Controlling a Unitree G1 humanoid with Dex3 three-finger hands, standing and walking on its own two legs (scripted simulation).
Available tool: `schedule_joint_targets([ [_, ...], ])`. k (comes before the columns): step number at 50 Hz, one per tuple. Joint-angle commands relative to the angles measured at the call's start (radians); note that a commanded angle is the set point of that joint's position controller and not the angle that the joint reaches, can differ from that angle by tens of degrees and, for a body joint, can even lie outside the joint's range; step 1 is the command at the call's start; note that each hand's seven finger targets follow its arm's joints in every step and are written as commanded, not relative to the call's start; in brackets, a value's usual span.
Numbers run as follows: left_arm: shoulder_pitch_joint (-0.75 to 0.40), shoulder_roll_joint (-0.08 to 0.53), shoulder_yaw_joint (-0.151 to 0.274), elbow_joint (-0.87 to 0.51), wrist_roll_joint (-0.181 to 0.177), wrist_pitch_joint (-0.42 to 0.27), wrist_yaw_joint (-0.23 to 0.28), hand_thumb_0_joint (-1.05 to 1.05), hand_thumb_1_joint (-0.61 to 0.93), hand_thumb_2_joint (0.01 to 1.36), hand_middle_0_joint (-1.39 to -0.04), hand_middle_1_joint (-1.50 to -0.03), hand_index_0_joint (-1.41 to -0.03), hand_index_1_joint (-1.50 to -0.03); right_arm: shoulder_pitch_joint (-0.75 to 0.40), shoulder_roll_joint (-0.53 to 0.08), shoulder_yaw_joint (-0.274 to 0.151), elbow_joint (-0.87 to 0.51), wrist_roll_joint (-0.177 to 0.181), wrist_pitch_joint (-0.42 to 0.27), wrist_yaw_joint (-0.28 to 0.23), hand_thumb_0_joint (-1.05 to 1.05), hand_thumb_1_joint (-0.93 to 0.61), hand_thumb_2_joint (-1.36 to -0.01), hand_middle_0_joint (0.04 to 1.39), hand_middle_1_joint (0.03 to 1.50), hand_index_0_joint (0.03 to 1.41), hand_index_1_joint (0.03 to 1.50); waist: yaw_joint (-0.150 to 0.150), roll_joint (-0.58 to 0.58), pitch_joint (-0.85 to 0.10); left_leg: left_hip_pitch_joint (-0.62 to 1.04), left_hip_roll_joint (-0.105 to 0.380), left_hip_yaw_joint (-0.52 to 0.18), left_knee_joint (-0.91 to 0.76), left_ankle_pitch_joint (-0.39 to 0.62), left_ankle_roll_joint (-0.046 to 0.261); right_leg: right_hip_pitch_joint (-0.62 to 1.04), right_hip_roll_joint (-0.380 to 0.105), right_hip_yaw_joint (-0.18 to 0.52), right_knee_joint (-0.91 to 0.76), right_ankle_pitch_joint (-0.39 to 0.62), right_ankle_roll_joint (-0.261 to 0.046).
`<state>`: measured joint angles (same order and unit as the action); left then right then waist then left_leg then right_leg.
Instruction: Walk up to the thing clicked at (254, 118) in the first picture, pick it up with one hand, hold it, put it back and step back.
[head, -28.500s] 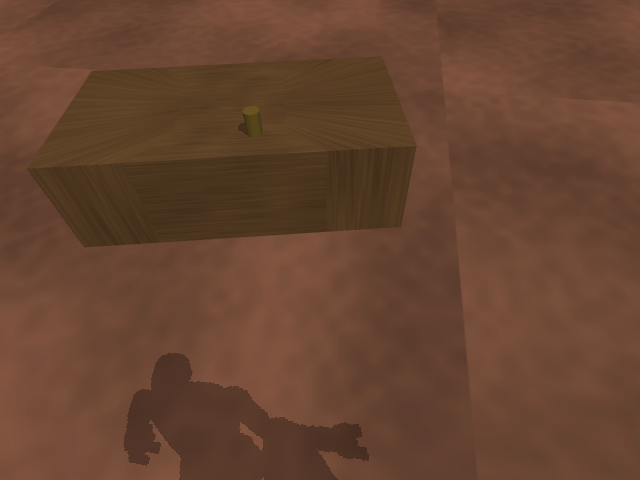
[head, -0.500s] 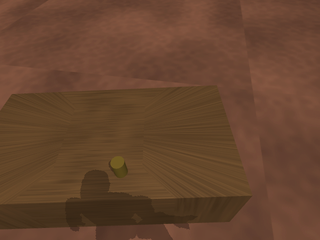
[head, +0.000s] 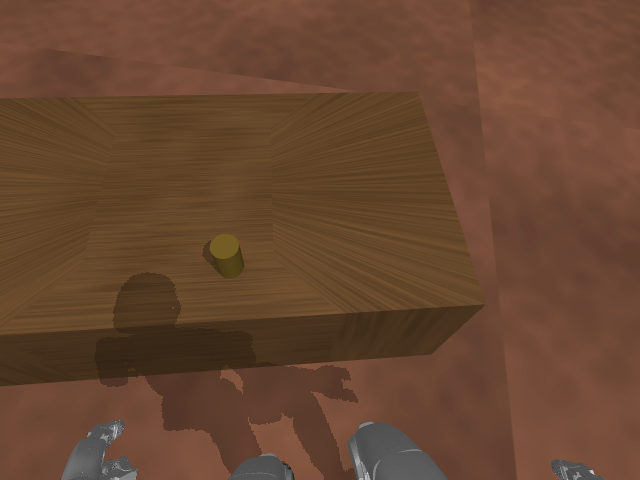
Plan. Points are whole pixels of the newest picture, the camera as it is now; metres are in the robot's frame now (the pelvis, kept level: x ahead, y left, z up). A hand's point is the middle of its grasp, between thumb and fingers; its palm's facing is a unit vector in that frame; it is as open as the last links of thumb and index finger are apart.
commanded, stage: step back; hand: left
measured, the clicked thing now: (227, 256) +0.54 +0.18 -0.30
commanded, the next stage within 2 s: none
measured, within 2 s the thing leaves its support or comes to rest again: neither
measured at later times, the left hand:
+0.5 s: hand out of the picture +0.02 +0.25 -0.14, palm faces -0.02 -0.92 -0.40, open 7.4 cm
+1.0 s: hand out of the picture -0.17 +0.22 -0.15, palm faces -0.05 -0.91 -0.40, open 7.4 cm
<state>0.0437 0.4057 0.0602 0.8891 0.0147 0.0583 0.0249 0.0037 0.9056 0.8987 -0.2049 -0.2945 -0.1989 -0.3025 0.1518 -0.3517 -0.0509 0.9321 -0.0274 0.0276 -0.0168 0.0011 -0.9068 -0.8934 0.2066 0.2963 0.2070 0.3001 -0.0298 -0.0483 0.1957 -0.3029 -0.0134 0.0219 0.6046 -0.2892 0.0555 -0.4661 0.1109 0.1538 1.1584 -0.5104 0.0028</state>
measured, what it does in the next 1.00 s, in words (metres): walks backwards: right foot, then left foot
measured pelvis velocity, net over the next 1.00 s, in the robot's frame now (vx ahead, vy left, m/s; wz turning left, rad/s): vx -0.26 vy -0.05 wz -0.06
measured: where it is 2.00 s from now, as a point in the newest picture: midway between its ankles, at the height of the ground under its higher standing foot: outside the picture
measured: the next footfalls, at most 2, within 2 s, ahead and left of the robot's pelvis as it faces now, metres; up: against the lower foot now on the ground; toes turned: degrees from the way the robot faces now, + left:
right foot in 0.20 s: -0.04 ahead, -0.14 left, +0.00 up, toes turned +0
left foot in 0.54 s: -0.10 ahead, +0.10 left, +0.00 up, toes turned -2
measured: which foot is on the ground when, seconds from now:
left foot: down 0.00-0.22, up 0.24-0.52, down 0.54-0.92, up 0.94-1.00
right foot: up 0.00-0.18, down 0.20-0.54, up 0.56-0.88, down 0.90-1.00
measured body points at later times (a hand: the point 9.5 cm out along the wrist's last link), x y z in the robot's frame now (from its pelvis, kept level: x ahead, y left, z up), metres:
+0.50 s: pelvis -0.11 -0.01 -0.01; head -0.05 -0.02 +0.44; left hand +0.02 +0.29 -0.11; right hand -0.02 -0.34 -0.13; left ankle -0.14 +0.10 -0.71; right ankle -0.08 -0.14 -0.73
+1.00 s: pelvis -0.26 -0.05 -0.01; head -0.21 -0.06 +0.44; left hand -0.17 +0.27 -0.12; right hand -0.14 -0.37 -0.13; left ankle -0.20 +0.09 -0.68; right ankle -0.26 -0.17 -0.73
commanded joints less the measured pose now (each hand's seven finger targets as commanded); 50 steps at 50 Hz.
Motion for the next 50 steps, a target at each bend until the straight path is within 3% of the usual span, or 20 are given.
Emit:
schedule_joint_targets([
  [1,0.050,0.163,0.054,-0.095,0.002,-0.016,0.005,0.000,0.900,0.900,-0.200,-0.300,-0.200,-0.300,0.025,-0.273,-0.074,-0.095,0.002,-0.031,-0.023,0.000,-0.900,-0.900,0.200,0.300,0.200,0.300,-0.007,0.165,-0.251,0.312,0.284,-0.267,-0.109,0.653,0.190,-0.051,-0.039,0.003,-0.093,-0.015,0.027],
  [8,0.166,0.137,0.064,-0.069,0.009,-0.030,-0.009,0.000,0.900,0.900,-0.200,-0.300,-0.200,-0.300,-0.025,-0.297,-0.073,-0.129,0.006,-0.016,-0.014,0.000,-0.900,-0.900,0.200,0.300,0.200,0.300,0.034,0.213,-0.296,0.170,0.276,-0.246,-0.071,0.432,0.140,0.204,-0.087,-0.123,-0.566,0.138,-0.015],
  [10,0.213,0.179,0.078,-0.051,0.023,-0.042,-0.008,0.000,0.900,0.900,-0.200,-0.300,-0.200,-0.300,-0.038,-0.263,-0.057,-0.131,0.019,-0.009,-0.009,0.000,-0.900,-0.900,0.200,0.300,0.200,0.300,0.055,0.110,-0.291,-0.016,0.206,-0.192,-0.007,0.278,0.050,0.364,-0.136,-0.037,-0.703,0.341,-0.056],
  [11,0.201,0.240,0.095,-0.068,0.028,-0.047,-0.010,0.000,0.900,0.900,-0.200,-0.300,-0.200,-0.300,-0.038,-0.221,-0.044,-0.141,0.025,-0.007,-0.007,0.000,-0.900,-0.900,0.200,0.300,0.200,0.300,0.046,-0.073,-0.266,-0.167,0.071,-0.125,0.142,0.042,-0.016,0.387,-0.301,0.215,-0.761,0.408,-0.123],
  [12,0.130,0.322,0.107,-0.098,0.018,-0.043,-0.013,0.000,0.900,0.900,-0.200,-0.300,-0.200,-0.300,-0.091,-0.209,-0.050,-0.144,0.026,-0.001,-0.018,0.000,-0.900,-0.900,0.200,0.300,0.200,0.300,0.083,-0.240,-0.202,-0.160,-0.079,-0.058,0.386,-0.325,-0.053,0.192,-0.494,0.390,-0.845,0.500,-0.314],
  [13,0.076,0.301,0.103,-0.132,0.026,-0.051,-0.011,0.000,0.900,0.900,-0.200,-0.300,-0.200,-0.300,-0.064,-0.237,-0.060,-0.124,0.018,0.006,-0.021,0.000,-0.900,-0.900,0.200,0.300,0.200,0.300,0.058,-0.166,-0.161,-0.135,-0.063,-0.163,0.553,-0.352,-0.062,0.118,-0.509,0.401,-0.830,0.550,-0.331],
  [17,0.004,0.205,0.082,-0.166,0.017,-0.047,0.003,0.000,0.900,0.900,-0.200,-0.300,-0.200,-0.300,0.037,-0.233,-0.041,-0.090,0.037,-0.010,-0.019,0.000,-0.900,-0.900,0.200,0.300,0.200,0.300,0.017,-0.101,-0.183,-0.132,-0.092,-0.152,0.577,-0.215,-0.073,0.210,-0.327,0.077,-0.694,0.753,-0.226],
  [22,0.121,0.188,0.074,-0.166,0.021,-0.032,0.006,0.000,0.900,0.900,-0.200,-0.300,-0.200,-0.300,0.003,-0.208,-0.034,-0.119,0.022,-0.021,-0.019,0.000,-0.900,-0.900,0.200,0.300,0.200,0.300,0.078,-0.146,-0.239,-0.153,-0.033,-0.072,0.160,-0.240,-0.073,0.451,-0.322,0.075,-0.603,0.834,-0.211],
  [24,0.086,0.205,0.072,-0.183,0.007,-0.023,0.000,0.000,0.900,0.900,-0.200,-0.300,-0.200,-0.300,0.069,-0.198,-0.040,-0.098,0.013,-0.028,-0.016,0.000,-0.900,-0.900,0.200,0.300,0.200,0.300,0.039,-0.139,-0.261,-0.038,-0.022,-0.025,-0.049,-0.108,-0.055,0.421,-0.313,0.058,-0.546,0.804,-0.188],
  [26,0.077,0.173,0.057,-0.200,-0.001,-0.011,-0.007,0.000,0.900,0.900,-0.200,-0.300,-0.200,-0.300,0.091,-0.233,-0.061,-0.089,-0.002,-0.040,-0.015,0.000,-0.900,-0.900,0.200,0.300,0.200,0.300,0.025,-0.035,-0.277,0.147,0.062,-0.126,-0.226,0.246,-0.027,0.255,-0.245,0.017,-0.461,0.588,-0.099],
  [27,0.115,0.131,0.048,-0.202,-0.006,-0.006,-0.011,0.000,0.900,0.900,-0.200,-0.300,-0.200,-0.300,0.056,-0.324,-0.085,-0.105,-0.019,-0.042,-0.012,0.000,-0.900,-0.900,0.200,0.300,0.200,0.300,0.046,0.187,-0.274,0.253,0.278,-0.408,-0.239,0.410,0.059,0.031,-0.098,-0.059,-0.304,0.239,-0.041],
  [28,0.023,0.162,0.063,-0.215,-0.003,-0.007,0.008,0.000,0.900,0.900,-0.200,-0.300,-0.200,-0.300,0.053,-0.402,-0.095,-0.122,-0.009,-0.039,-0.003,0.000,-0.900,-0.900,0.200,0.300,0.200,0.300,-0.020,0.285,-0.240,0.104,0.411,-0.514,-0.251,0.552,0.194,0.023,-0.022,-0.047,-0.148,-0.147,-0.021],
  [29,0.004,0.179,0.071,-0.197,0.007,-0.006,0.016,0.000,0.900,0.900,-0.200,-0.300,-0.200,-0.300,0.033,-0.374,-0.095,-0.116,-0.006,-0.041,-0.007,0.000,-0.900,-0.900,0.200,0.300,0.200,0.300,-0.021,0.227,-0.208,0.046,0.420,-0.513,-0.255,0.504,0.229,0.028,-0.013,0.036,0.001,-0.146,-0.024],
  [32,0.098,0.170,0.076,-0.151,-0.009,-0.009,0.006,0.000,0.900,0.900,-0.200,-0.300,-0.200,-0.300,-0.049,-0.284,-0.062,-0.136,-0.005,-0.043,-0.017,0.000,-0.900,-0.900,0.200,0.300,0.200,0.300,0.055,0.179,-0.189,0.100,0.275,-0.275,-0.179,0.571,0.154,-0.026,-0.005,0.048,0.123,-0.017,-0.022],
  [39,0.122,0.155,0.074,-0.162,0.005,-0.021,-0.006,0.000,0.900,0.900,-0.200,-0.300,-0.200,-0.300,0.003,-0.283,-0.074,-0.163,-0.002,-0.033,-0.022,0.000,-0.900,-0.900,0.200,0.300,0.200,0.300,0.006,0.214,-0.256,0.248,0.297,-0.258,-0.109,0.533,0.196,0.022,-0.082,-0.031,-0.222,-0.013,0.026],
  [44,0.264,0.160,0.082,-0.074,0.020,-0.044,-0.012,0.000,0.900,0.900,-0.200,-0.300,-0.200,-0.300,-0.051,-0.279,-0.062,-0.181,0.013,0.002,-0.006,0.000,-0.900,-0.900,0.200,0.300,0.200,0.300,0.064,0.195,-0.301,0.014,0.188,-0.177,0.015,0.279,0.068,0.360,-0.089,-0.126,-0.740,0.315,-0.027],
  [45,0.255,0.231,0.101,-0.088,0.034,-0.050,-0.013,0.000,0.900,0.900,-0.200,-0.300,-0.200,-0.300,-0.041,-0.239,-0.052,-0.193,0.018,0.003,-0.004,0.000,-0.900,-0.900,0.200,0.300,0.200,0.300,0.056,0.025,-0.271,-0.172,0.074,-0.160,0.129,0.071,0.005,0.398,-0.225,0.120,-0.752,0.300,-0.078],
  [46,0.191,0.333,0.122,-0.115,0.021,-0.044,-0.017,0.000,0.900,0.900,-0.200,-0.300,-0.200,-0.300,-0.080,-0.200,-0.049,-0.209,0.026,0.002,-0.017,0.000,-0.900,-0.900,0.200,0.300,0.200,0.300,0.087,-0.213,-0.226,-0.209,-0.086,-0.092,0.356,-0.296,-0.051,0.213,-0.451,0.335,-0.826,0.377,-0.247],
  [47,0.134,0.358,0.119,-0.149,0.029,-0.050,-0.013,0.000,0.900,0.900,-0.200,-0.300,-0.200,-0.300,-0.089,-0.238,-0.064,-0.199,0.019,0.009,-0.025,0.000,-0.900,-0.900,0.200,0.300,0.200,0.300,0.088,-0.213,-0.164,-0.164,-0.059,-0.180,0.546,-0.350,-0.061,0.040,-0.539,0.448,-0.861,0.393,-0.324],
  [50,-0.007,0.239,0.090,-0.171,0.024,-0.050,0.001,0.000,0.900,0.900,-0.200,-0.300,-0.200,-0.300,0.020,-0.241,-0.057,-0.136,0.036,0.003,-0.019,0.000,-0.900,-0.900,0.200,0.300,0.200,0.300,0.001,-0.076,-0.141,-0.159,-0.101,-0.187,0.630,-0.193,-0.061,0.086,-0.351,0.107,-0.733,0.529,-0.214],
])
